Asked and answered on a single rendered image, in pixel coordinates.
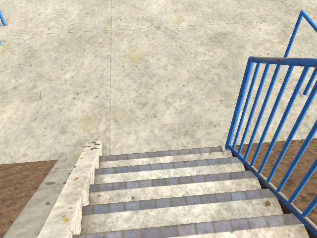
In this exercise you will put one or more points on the stairs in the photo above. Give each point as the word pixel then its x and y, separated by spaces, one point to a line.
pixel 187 193

